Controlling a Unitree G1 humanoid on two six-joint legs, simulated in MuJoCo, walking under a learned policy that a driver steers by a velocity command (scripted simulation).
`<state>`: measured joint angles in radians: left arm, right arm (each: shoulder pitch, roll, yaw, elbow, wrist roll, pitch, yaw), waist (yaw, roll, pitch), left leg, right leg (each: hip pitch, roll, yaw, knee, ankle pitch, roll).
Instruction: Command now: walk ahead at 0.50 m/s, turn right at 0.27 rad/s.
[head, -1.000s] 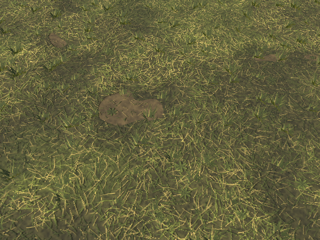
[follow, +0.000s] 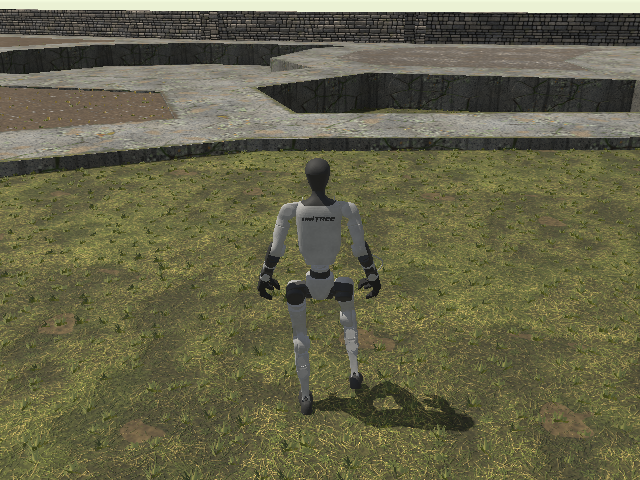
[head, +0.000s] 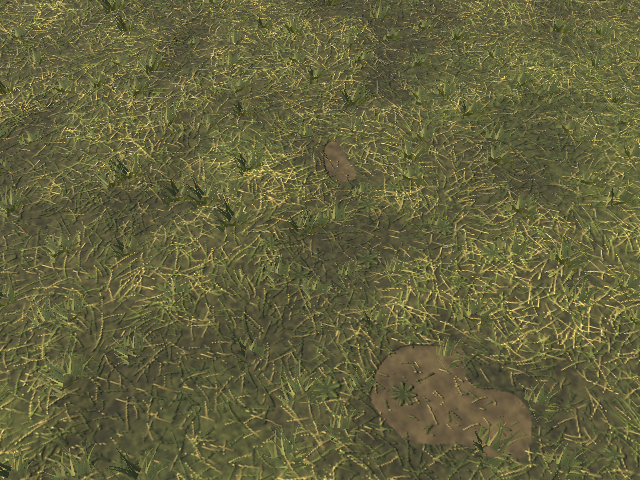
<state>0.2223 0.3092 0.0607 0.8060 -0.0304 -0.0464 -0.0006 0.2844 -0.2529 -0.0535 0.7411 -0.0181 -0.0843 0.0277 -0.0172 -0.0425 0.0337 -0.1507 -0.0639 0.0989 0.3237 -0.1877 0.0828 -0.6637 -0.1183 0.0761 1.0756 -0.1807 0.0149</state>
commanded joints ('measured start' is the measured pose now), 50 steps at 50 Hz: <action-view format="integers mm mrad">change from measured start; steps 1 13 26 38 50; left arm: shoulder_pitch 15 -155 27 125 -30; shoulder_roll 51 45 126 108 21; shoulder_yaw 17 11 45 43 -4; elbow -41 -174 -174 -120 -206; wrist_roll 4 11 19 15 42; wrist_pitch -3 -7 -22 9 -41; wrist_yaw -1 -70 -2 19 2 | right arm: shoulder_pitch -43 16 -108 -190 -9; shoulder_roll -129 -219 -124 -162 -167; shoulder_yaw -36 -62 -18 -36 -33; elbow -44 34 -83 -101 -22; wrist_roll -5 29 1 16 34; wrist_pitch -28 39 -16 -52 -12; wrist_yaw -16 -56 -31 -4 -16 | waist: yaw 17 -8 2 14 3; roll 93 131 18 -87 142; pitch -9 -7 -48 -74 -42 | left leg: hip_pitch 19 311 -461 -173 -21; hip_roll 272 339 156 64 237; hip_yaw -99 83 -152 -137 -415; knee -188 43 656 124 -127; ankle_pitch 295 916 -63 160 162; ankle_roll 111 38 -149 -62 167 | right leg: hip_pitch -38 49 442 552 56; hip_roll -5 119 -18 -5 55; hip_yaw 55 -177 220 289 -24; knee -110 -446 -855 -603 -207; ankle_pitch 177 37 335 247 -102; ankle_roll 10 -106 -323 -179 2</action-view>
